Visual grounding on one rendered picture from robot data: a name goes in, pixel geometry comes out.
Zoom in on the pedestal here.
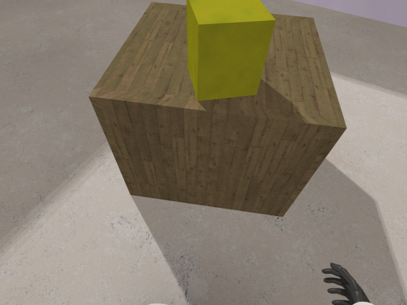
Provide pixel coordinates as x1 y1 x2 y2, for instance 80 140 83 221
88 2 347 217

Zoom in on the robot right hand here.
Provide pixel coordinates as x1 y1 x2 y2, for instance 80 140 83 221
322 262 370 305

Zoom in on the carton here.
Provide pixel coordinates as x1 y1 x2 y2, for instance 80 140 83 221
186 0 276 101

